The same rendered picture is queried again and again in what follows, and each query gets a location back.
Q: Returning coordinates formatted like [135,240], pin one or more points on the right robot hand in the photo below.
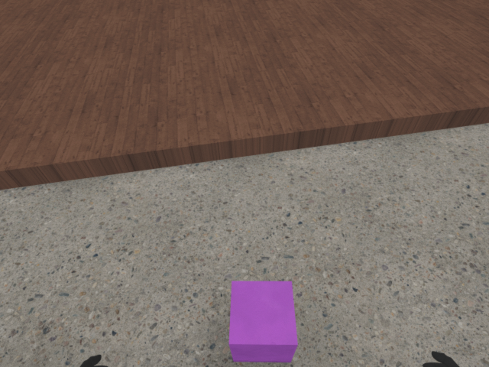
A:
[441,357]

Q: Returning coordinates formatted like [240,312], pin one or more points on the carton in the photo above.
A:
[262,321]

